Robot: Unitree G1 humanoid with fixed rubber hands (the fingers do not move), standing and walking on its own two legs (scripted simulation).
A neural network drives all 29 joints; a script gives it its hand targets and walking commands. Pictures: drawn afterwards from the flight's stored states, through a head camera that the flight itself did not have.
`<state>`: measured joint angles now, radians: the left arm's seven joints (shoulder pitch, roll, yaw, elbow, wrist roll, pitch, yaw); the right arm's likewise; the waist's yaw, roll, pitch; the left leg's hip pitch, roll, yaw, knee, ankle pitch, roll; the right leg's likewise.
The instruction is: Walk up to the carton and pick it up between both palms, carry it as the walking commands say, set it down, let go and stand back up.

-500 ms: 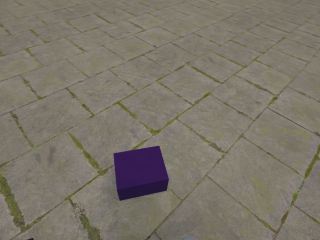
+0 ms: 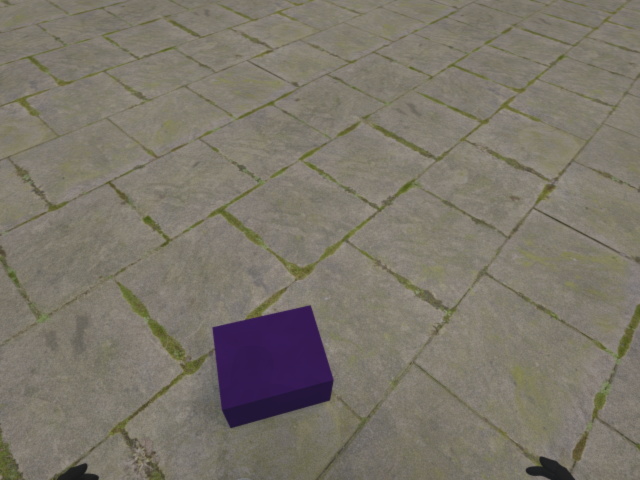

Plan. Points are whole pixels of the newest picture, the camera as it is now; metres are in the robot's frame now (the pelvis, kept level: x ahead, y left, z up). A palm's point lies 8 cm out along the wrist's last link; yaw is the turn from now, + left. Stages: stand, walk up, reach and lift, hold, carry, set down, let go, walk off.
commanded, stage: walk up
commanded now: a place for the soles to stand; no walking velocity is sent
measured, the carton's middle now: (272, 364) +0.54 +0.12 -0.66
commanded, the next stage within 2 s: none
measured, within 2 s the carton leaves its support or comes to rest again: neither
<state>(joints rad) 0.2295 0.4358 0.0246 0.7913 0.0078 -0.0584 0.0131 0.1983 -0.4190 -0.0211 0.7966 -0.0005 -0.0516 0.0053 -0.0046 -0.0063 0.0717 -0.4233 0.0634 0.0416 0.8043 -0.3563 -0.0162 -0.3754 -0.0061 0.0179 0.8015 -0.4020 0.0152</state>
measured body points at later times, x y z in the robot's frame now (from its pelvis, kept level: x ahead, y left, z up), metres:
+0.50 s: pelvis +0.03 +0.01 +0.03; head +0.02 +0.01 +0.48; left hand +0.11 +0.36 -0.06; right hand +0.15 -0.33 -0.07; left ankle +0.05 +0.13 -0.69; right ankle +0.02 -0.13 -0.71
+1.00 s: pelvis +0.09 +0.00 +0.01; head +0.12 +0.01 +0.46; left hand +0.17 +0.35 -0.08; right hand +0.25 -0.31 -0.09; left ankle +0.07 +0.13 -0.71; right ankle +0.18 -0.11 -0.71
